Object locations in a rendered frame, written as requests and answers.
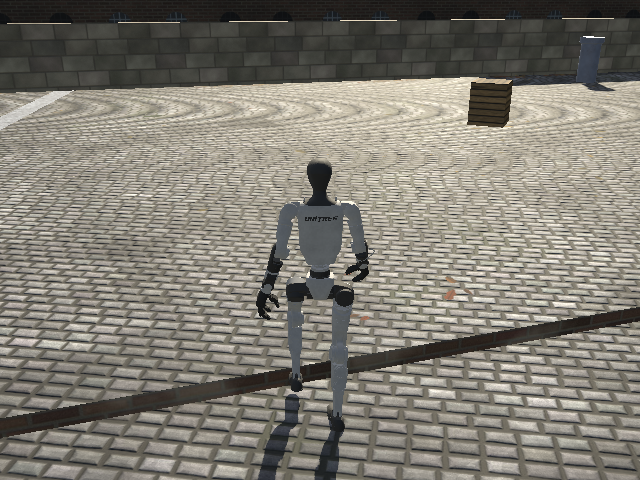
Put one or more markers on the right robot shin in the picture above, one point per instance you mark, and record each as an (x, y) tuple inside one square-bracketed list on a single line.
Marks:
[(339, 373)]

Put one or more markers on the left robot forearm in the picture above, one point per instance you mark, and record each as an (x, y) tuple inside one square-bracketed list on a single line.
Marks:
[(272, 272)]

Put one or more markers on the robot left thigh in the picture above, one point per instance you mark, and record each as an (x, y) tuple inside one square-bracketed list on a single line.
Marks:
[(295, 292)]

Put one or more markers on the right robot hand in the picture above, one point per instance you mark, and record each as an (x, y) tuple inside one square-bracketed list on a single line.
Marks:
[(361, 276)]

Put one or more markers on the right robot forearm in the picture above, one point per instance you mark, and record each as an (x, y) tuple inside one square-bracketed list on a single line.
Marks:
[(362, 258)]

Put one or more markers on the left robot hand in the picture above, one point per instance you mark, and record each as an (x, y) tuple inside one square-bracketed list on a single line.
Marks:
[(261, 304)]

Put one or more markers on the right robot upper arm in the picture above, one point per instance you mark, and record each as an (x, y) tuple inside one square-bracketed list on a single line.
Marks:
[(352, 212)]

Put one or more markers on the left robot upper arm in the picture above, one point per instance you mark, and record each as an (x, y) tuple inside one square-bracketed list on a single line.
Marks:
[(284, 227)]

